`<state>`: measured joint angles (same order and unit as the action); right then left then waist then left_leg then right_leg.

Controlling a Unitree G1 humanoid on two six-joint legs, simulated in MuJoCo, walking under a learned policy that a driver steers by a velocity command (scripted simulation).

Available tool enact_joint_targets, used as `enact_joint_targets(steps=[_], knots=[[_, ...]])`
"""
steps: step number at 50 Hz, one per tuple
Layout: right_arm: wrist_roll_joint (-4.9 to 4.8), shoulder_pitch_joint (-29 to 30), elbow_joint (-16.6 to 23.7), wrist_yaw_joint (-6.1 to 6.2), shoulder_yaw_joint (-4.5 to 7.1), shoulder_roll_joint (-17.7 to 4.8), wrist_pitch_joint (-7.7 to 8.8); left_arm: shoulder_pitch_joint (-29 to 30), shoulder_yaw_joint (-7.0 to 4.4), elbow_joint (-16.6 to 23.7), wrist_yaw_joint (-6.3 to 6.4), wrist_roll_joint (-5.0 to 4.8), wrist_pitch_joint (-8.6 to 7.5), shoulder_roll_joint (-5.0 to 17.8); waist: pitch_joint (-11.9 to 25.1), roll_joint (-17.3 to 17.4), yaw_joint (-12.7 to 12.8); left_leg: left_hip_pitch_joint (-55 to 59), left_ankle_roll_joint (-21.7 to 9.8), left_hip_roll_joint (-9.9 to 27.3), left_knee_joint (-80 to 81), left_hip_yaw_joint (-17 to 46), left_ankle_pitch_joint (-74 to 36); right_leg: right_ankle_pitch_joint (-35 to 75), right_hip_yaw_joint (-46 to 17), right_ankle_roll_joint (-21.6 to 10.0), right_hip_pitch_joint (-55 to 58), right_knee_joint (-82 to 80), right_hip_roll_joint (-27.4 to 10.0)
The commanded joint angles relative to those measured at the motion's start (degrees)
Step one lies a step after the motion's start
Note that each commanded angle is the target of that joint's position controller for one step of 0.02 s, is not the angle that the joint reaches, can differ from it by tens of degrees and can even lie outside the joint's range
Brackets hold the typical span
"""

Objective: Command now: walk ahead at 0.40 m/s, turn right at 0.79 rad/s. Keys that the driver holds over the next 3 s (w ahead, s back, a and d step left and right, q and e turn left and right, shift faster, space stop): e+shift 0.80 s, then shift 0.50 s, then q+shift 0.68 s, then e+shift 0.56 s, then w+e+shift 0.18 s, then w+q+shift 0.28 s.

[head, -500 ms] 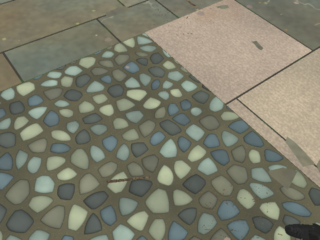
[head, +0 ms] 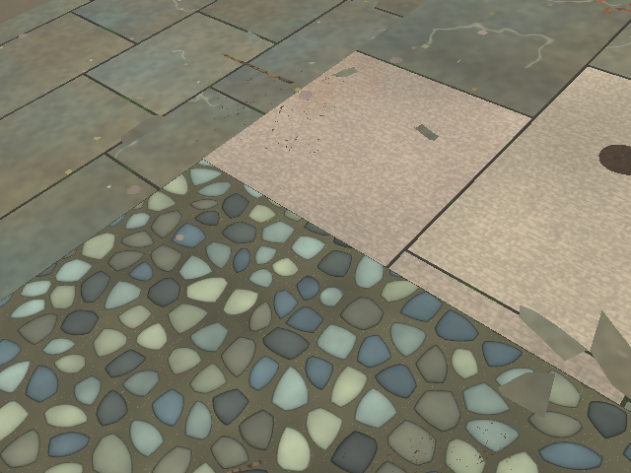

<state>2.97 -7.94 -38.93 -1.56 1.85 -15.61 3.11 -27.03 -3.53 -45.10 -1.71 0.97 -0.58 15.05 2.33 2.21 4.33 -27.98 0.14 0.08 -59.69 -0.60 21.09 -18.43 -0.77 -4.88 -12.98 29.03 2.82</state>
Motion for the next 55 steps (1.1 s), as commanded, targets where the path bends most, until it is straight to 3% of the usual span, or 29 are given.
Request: enact_joint_targets(steps=[1,4,7,10,12,13,14,15,16,17,18,20,21,25,29,32,34,35,36,37,38,39,40,42,43,46,50,53,55], knots=[[-0.11,4.5,4.9,-0.12,1.02,-5.0,0.55,0.7,-3.0,3.7,1.14,-1.17,-1.76,10.9,-3.8,-4.4,-3.2,-16.0,1.7,0.6,-0.6,1.8,-6.4,31.9,-21.0,-8.2,12.4,-13.1,-12.3],[-1.12,6.3,5.5,0.51,-0.09,-3.3,-1.02,-1.4,-3.45,2.5,1.81,-1.26,-1.24,10.8,-1.4,-5.3,-2.8,-14.7,2.4,-1.6,3.0,0.5,-8.5,48.1,-16.8,-6.9,12.9,-8.0,-9.1],[-1.59,12.3,7.3,0.72,-1.14,-2.3,-0.99,-1.9,-3.55,2.4,2.35,-1.34,0.21,10.2,-1.6,-8.0,-0.7,-10.5,2.2,-3.9,14.2,0.0,-12.6,46.9,-16.8,-5.1,10.0,-5.1,-6.0],[-2.04,11.7,7.2,1.41,-0.98,-4.2,-0.55,0.2,-4.1,3.5,2.37,-0.74,1.25,11.2,-0.3,-9.7,-0.3,-2.4,1.3,-5.8,23.2,1.0,-14.4,44.9,-20.6,-2.7,7.9,-1.5,-4.9],[-2.22,4.4,5.2,2.51,-0.26,-6.6,0.08,5.7,-4.42,5.6,2.48,-0.72,1.0,12.1,1.4,-10.0,-3.9,9.8,-0.2,-6.1,30.1,2.5,-16.3,42.9,-23.3,0.5,3.8,2.3,-3.4],[-2.02,-1.7,3.7,3.34,0.2,-7.8,0.75,8.4,-4.4,6.6,2.26,-1.31,0.46,12.0,3.1,-8.6,-7.2,18.8,-1.1,-4.1,35.4,3.5,-22.7,40.8,-22.6,2.4,1.1,8.5,-0.8],[-1.26,-9.1,2.8,4.12,1.0,-11.1,1.31,8.0,-3.44,8.0,1.92,-2.13,-0.08,8.3,9.0,-2.2,-9.2,31.6,-3.3,7.5,36.3,12.1,-26.3,24.9,-18.5,4.3,-4.0,21.6,2.3],[-0.95,-8.2,4.6,4.18,1.35,-14.7,0.58,-1.9,-2.18,8.7,2.69,-2.98,0.6,2.8,16.9,11.9,-3.3,43.5,-9.4,27.5,34.4,33.1,-48.7,-24.9,-10.0,4.6,-15.5,36.0,10.1],[-2.16,-6.2,4.5,4.15,1.93,-12.8,-0.58,-5.4,-2.85,6.9,2.96,-0.43,1.79,8.8,19.7,11.2,-2.1,38.4,-13.7,28.4,35.8,39.8,-42.2,-20.5,-7.0,4.5,-16.7,42.9,4.7],[-2.5,-2.8,5.7,4.41,0.61,-7.4,-1.16,-0.7,-3.5,6.2,2.55,0.61,2.73,10.9,12.6,5.6,-2.2,31.2,-12.6,24.2,37.3,31.6,-33.0,-14.8,-5.5,4.9,-17.2,43.5,2.0],[-2.48,-0.2,5.8,4.49,-0.41,-4.1,-1.77,4.3,-3.64,6.8,1.73,0.76,3.38,11.2,6.4,3.1,-2.7,24.8,-10.9,19.3,39.5,22.2,-26.6,-10.9,-4.1,5.7,-17.1,41.6,0.5],[-1.75,1.4,5.5,4.99,-0.26,-4.9,-2.41,6.3,-3.3,7.5,0.03,0.41,4.82,9.9,2.0,7.3,-2.3,17.5,-10.0,14.9,42.3,12.3,-25.5,-7.3,-2.3,7.5,-15.0,41.7,-1.2],[-1.47,1.0,5.0,4.76,0.12,-5.6,-2.31,6.7,-2.9,7.8,-0.39,-0.02,5.2,9.0,1.2,7.5,-2.1,15.4,-10.3,14.4,42.7,9.0,-26.8,-6.5,-1.5,7.7,-14.1,41.0,-1.6],[-0.86,-1.3,4.4,4.0,1.12,-6.9,-1.89,12.5,-1.99,10.7,-1.19,-0.1,5.82,7.6,1.2,6.6,-3.1,14.6,-11.6,17.2,44.2,3.6,-21.3,-4.3,0.3,7.0,-14.2,33.9,-4.0],[-0.39,-0.3,5.1,3.14,2.24,-8.8,-2.21,17.0,-1.36,13.3,-2.54,-0.52,6.17,7.0,0.9,7.4,-3.3,11.0,-9.7,18.1,43.8,-2.7,-13.2,-3.0,3.3,5.6,-7.7,22.3,-5.4],[-0.59,-2.4,4.9,2.21,3.14,-10.5,-2.72,19.4,-1.58,14.5,-2.76,-0.96,6.02,7.7,1.3,7.0,-4.7,12.4,-7.6,19.8,40.5,-5.4,-9.7,-4.0,6.4,4.5,-4.3,15.1,-4.2],[-1.45,-3.3,4.6,1.53,3.57,-10.9,-3.43,17.6,-1.93,14.1,-2.54,-0.95,5.48,7.8,1.6,4.3,-3.5,10.7,-3.9,19.4,34.2,-8.7,-6.0,-1.6,7.2,3.1,1.5,5.9,-2.5],[-1.49,-5.5,3.9,1.25,3.78,-10.4,-3.99,13.0,-2.53,12.4,-1.88,-0.44,4.87,9.4,1.7,-1.4,-1.9,6.3,-0.4,17.4,26.0,-10.9,-2.8,0.7,1.9,1.9,7.4,-0.8,-3.2],[-1.61,-8.0,4.4,0.64,3.2,-7.0,-4.75,11.3,-3.61,12.5,-0.46,-0.09,4.14,15.2,-2.0,-18.7,-2.5,-5.1,4.3,10.3,8.8,-16.1,13.1,7.6,-19.4,-1.5,8.9,-11.9,-16.7],[-0.92,-1.8,9.3,1.58,2.69,-7.0,-5.82,11.2,-5.58,14.6,0.32,0.27,3.97,21.6,-3.6,-19.8,-0.6,-14.6,6.3,2.6,0.2,-5.3,18.3,16.1,-35.2,-10.1,4.1,-12.8,-24.3],[-0.98,1.0,9.3,2.03,2.85,-8.2,-6.18,10.3,-5.38,13.7,0.76,0.41,4.08,18.8,-2.9,-12.9,0.2,-14.5,5.7,4.2,-3.9,0.4,13.7,16.9,-29.0,-11.0,5.3,-11.5,-21.5],[-1.82,-0.4,8.5,2.18,2.68,-7.4,-5.84,13.8,-4.56,13.8,1.22,0.3,4.17,16.8,-3.7,-12.5,-2.4,-13.5,5.0,4.4,-3.4,1.7,7.7,16.0,-24.1,-9.5,3.4,-10.9,-17.8],[-1.86,-1.6,7.2,2.33,2.75,-7.6,-5.13,17.6,-4.16,14.3,1.44,0.29,4.3,15.2,-3.5,-11.2,-4.2,-11.7,4.5,4.5,-2.1,2.1,2.4,15.0,-20.4,-7.6,2.6,-10.7,-13.9],[-0.82,-5.3,4.0,2.27,3.13,-8.5,-4.82,20.1,-2.94,14.9,1.63,-0.23,3.87,11.9,1.0,-10.6,-5.0,-7.8,4.1,3.2,-4.2,0.8,-1.4,27.0,-15.8,-7.2,4.1,-8.0,-11.3],[-1.08,-5.8,3.5,2.08,3.06,-8.1,-5.0,18.9,-2.55,14.3,1.47,-0.37,3.56,11.0,2.5,-8.9,-4.8,-6.5,3.9,2.8,-3.9,0.8,-1.1,31.2,-15.2,-7.3,4.8,-7.1,-11.3],[-2.08,-4.2,3.5,1.78,2.22,-6.2,-5.62,15.3,-2.38,12.5,1.29,-0.13,3.07,10.9,2.9,-8.1,-3.2,-5.6,3.2,2.1,1.9,0.7,-0.2,31.8,-16.5,-7.7,7.2,-6.6,-11.8],[-2.16,-2.9,3.5,1.85,1.65,-5.4,-5.86,14.7,-2.04,11.4,1.19,0.43,3.14,10.7,1.6,-9.5,-2.0,0.1,1.4,1.0,11.0,0.7,1.4,27.5,-18.7,-8.0,5.2,-6.0,-12.3],[-2.8,-4.0,3.2,2.27,1.53,-5.4,-5.65,15.9,-1.78,10.6,0.98,0.6,3.19,10.7,0.8,-10.2,-2.7,7.2,0.0,-0.6,18.1,-0.2,2.7,30.6,-20.3,-7.3,1.9,-4.5,-12.1],[-2.64,-7.0,2.3,2.66,1.22,-4.2,-5.06,18.0,-1.35,10.1,1.25,-0.28,3.16,10.0,0.4,-8.8,-5.4,14.8,-1.1,-1.0,30.2,-0.7,-4.2,27.7,-20.9,-4.8,-1.0,-2.4,-10.5]])
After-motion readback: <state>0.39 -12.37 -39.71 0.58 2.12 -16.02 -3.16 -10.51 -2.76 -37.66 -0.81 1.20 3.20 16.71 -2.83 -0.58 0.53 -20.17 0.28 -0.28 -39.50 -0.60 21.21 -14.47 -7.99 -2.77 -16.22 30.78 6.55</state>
